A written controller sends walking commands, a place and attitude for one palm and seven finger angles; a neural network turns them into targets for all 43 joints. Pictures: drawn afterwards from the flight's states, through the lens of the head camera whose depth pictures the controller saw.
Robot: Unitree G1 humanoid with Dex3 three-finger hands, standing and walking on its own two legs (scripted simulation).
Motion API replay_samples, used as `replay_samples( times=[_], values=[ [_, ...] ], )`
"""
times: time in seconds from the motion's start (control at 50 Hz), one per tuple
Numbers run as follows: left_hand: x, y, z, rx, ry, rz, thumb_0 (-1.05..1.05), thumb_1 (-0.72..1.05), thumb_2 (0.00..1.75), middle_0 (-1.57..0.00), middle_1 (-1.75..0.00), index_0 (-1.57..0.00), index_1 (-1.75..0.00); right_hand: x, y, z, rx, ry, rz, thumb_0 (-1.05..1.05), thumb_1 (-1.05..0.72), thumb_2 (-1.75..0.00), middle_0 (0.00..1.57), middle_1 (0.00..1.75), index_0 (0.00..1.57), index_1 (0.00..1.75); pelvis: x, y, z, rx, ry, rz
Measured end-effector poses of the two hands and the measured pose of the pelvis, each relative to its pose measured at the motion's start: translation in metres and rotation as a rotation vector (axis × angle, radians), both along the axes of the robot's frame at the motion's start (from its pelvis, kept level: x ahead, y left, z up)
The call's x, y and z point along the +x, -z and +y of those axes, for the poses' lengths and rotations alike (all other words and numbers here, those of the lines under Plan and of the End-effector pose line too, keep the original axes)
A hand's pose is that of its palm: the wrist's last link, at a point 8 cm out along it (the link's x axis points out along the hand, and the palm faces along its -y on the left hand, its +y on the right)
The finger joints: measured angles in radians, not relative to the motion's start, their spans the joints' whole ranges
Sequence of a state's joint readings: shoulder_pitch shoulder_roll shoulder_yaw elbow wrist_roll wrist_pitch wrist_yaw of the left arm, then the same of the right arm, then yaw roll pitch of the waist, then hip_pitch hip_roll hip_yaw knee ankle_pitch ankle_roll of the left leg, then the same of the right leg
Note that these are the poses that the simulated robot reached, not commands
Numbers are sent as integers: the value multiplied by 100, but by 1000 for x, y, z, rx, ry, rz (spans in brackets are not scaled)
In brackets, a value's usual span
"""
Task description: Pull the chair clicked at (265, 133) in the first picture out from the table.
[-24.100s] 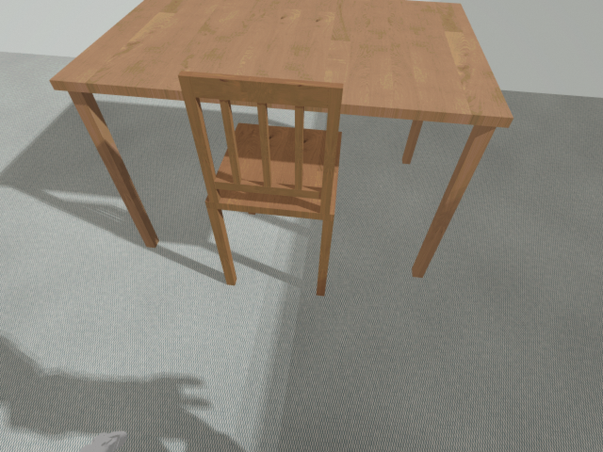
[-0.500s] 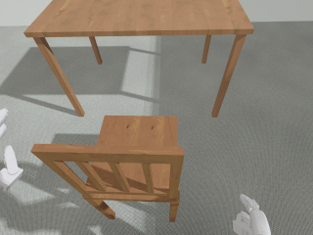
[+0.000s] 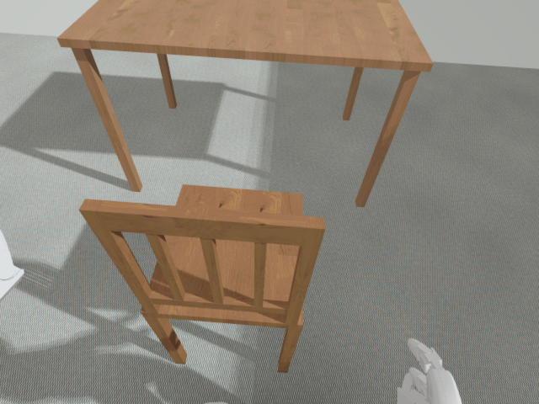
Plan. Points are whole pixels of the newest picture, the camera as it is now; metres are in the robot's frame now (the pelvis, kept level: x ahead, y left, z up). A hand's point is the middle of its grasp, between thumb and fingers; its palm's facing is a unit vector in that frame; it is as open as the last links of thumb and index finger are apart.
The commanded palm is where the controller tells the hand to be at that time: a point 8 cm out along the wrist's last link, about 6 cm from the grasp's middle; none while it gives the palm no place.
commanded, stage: step back with the hand held close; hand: left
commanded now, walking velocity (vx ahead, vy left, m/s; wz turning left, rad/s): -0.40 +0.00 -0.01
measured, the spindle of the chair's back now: (214, 271) +0.35 +0.13 -0.08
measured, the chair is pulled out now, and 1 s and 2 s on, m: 0.63 0.63 0.63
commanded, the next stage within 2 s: stop stepping back and stand still in 0.88 s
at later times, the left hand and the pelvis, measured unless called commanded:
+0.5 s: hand out of the picture +0.17 +0.27 +0.19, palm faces +0.48 -0.72 -0.51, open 7.4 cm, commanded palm +0.11 +0.30 +0.19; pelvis -0.03 -0.01 +0.00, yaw +1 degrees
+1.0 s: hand out of the picture +0.10 +0.20 +0.17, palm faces +0.27 -0.80 -0.53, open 7.4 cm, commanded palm +0.04 +0.26 +0.19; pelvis -0.12 -0.04 +0.01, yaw -3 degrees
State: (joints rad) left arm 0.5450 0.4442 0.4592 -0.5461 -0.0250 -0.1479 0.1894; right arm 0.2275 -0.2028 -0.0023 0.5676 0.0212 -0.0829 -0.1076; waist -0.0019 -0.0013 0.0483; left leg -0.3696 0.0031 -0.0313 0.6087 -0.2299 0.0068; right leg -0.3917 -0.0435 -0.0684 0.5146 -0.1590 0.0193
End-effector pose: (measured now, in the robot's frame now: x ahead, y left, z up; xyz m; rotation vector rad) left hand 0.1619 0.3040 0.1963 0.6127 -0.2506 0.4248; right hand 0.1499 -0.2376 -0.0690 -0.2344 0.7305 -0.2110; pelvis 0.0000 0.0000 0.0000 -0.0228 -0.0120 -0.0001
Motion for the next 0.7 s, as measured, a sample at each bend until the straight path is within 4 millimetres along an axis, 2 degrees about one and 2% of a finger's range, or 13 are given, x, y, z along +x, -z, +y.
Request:
replay_samples(
  times=[0.14, 0.24, 0.38, 0.5, 0.56, 0.62, 0.7],
  values=[
    [-18, 10, -1, 0, -48, 8, 2, 89, 90, -21, -30, -21, -30, -3, 15, 4, 33, -30, 3, 1, -90, -90, 20, 30, 20, 30, -7, 8, -4, 8, -9, -7],
    [-23, 13, -8, -46, -39, -19, 2, 89, 90, -21, -30, -21, -30, -7, 20, 3, 12, -81, 47, 1, -90, -90, 20, 30, 20, 30, -15, 9, -6, 9, -22, 14],
    [-25, 2, -2, 19, 36, -50, 2, 88, 90, -21, -30, -21, -30, -15, 13, 4, -28, -55, 38, 1, -90, -90, 20, 30, 20, 30, -24, 10, 3, -28, -39, 18],
    [-35, -10, 2, 47, 8, -61, 2, 88, 90, -21, -30, -21, -30, -17, 9, 12, 34, -40, 8, 1, -90, -90, 20, 30, 20, 30, -25, 4, -5, -28, -20, 63],
    [-36, -3, -8, 37, 10, -25, 2, 89, 90, -20, -30, -21, -30, -18, 14, 10, 51, -76, 2, 1, -90, -90, 20, 30, 20, 30, -34, 5, -14, -18, 12, 80],
    [-36, 1, -27, -6, 58, 12, 2, 89, 90, -20, -30, -21, -30, -25, 18, 5, 57, -108, 21, 1, -90, -90, 20, 30, 20, 30, -47, -1, -19, -68, 4, 58],
    [-43, -3, -49, -15, 168, 15, 2, 89, 90, -21, -30, -21, -30, -39, 10, -8, 50, -60, 36, 1, -90, -90, 20, 30, 21, 30, -54, -4, -22, -22, 20, 54]
  ],
)
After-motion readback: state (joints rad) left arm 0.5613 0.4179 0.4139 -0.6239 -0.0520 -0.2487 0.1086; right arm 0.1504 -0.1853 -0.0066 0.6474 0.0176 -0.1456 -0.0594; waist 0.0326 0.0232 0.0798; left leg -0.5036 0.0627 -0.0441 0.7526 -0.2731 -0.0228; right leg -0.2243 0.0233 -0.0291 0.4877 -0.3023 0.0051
